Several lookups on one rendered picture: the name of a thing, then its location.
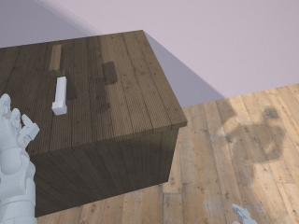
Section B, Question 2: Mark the robot left hand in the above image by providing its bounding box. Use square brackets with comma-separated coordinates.
[0, 93, 40, 154]

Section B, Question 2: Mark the robot right hand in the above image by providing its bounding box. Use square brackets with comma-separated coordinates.
[231, 203, 257, 224]

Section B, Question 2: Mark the left robot forearm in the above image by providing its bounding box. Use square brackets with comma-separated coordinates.
[0, 147, 37, 224]

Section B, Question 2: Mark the tap lever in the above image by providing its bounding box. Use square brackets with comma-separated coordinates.
[51, 77, 67, 116]

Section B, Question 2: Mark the counter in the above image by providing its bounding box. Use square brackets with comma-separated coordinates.
[0, 30, 188, 218]

